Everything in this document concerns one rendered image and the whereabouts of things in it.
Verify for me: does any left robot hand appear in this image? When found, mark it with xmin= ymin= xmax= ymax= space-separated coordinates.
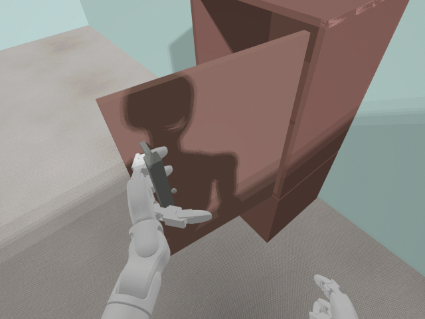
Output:
xmin=127 ymin=146 xmax=212 ymax=229

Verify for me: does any cupboard door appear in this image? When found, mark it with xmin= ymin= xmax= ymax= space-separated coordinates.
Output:
xmin=96 ymin=30 xmax=310 ymax=256

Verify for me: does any handle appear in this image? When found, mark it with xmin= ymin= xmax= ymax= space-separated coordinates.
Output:
xmin=139 ymin=141 xmax=175 ymax=208

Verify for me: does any robot left forearm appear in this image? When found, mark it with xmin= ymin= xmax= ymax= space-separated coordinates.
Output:
xmin=101 ymin=219 xmax=171 ymax=319

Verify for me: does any right robot hand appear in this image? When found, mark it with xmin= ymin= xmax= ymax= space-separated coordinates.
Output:
xmin=309 ymin=274 xmax=358 ymax=319

